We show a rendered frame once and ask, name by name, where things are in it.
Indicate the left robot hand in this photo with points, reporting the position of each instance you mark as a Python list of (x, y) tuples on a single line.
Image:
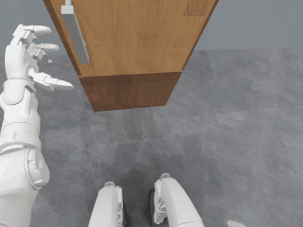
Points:
[(18, 59)]

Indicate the right robot thigh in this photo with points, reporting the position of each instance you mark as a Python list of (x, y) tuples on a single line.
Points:
[(180, 209)]

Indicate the robot thigh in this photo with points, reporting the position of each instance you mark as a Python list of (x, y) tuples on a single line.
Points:
[(180, 209), (109, 201)]

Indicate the cupboard door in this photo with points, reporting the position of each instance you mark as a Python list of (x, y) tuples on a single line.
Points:
[(125, 37)]

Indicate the left robot thigh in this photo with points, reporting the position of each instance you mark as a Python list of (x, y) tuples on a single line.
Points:
[(109, 201)]

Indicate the robot left upper arm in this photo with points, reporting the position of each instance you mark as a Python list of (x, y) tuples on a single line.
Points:
[(22, 174)]

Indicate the robot left forearm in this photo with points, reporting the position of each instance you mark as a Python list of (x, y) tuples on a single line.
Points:
[(21, 124)]

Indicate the handle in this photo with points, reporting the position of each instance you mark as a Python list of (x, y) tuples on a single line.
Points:
[(72, 25)]

